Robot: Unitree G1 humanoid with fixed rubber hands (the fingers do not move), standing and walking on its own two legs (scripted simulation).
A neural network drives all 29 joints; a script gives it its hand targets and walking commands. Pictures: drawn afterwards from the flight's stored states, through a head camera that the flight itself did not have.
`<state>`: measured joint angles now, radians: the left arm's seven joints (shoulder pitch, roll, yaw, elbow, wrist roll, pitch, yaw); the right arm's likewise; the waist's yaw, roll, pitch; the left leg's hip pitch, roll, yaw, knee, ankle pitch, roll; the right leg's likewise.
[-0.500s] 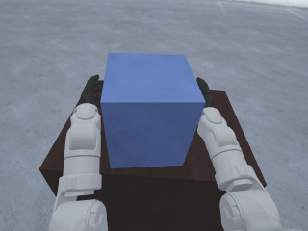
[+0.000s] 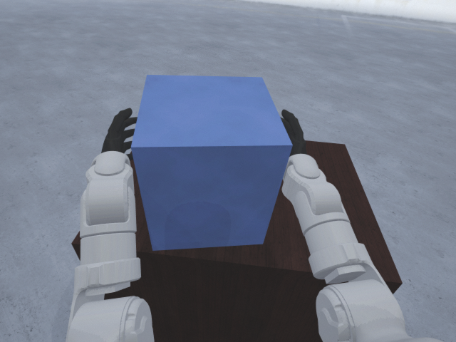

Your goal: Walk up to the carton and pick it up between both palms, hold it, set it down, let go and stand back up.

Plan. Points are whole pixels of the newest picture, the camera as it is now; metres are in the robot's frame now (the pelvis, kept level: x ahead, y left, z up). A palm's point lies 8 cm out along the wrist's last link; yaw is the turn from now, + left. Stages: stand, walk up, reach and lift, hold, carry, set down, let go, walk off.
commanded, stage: hold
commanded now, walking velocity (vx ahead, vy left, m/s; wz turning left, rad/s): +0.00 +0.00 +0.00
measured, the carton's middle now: (207, 163) +0.38 +0.01 +0.17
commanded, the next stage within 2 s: none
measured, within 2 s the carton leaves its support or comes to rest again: neither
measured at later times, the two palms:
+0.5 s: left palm (122, 154) +0.37 +0.15 +0.21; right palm (296, 153) +0.37 -0.14 +0.20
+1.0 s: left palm (134, 154) +0.37 +0.13 +0.20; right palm (306, 152) +0.37 -0.16 +0.20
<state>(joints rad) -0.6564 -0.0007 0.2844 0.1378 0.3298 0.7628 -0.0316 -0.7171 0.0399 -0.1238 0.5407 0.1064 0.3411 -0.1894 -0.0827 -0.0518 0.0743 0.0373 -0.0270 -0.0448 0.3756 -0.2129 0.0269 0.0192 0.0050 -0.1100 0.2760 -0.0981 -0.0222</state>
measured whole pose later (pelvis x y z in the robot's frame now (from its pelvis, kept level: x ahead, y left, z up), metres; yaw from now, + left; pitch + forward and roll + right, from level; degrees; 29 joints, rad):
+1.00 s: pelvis +0.02 -0.01 +0.00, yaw -1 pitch -11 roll -1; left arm -0.58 -0.04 0.29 0.03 0.33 0.77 -0.05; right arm -0.66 -0.01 -0.02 0.42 0.22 0.37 -0.24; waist -0.09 -0.03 0.07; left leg 0.06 0.00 -0.03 0.37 -0.24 0.01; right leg 0.03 0.03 -0.09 0.28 -0.13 -0.04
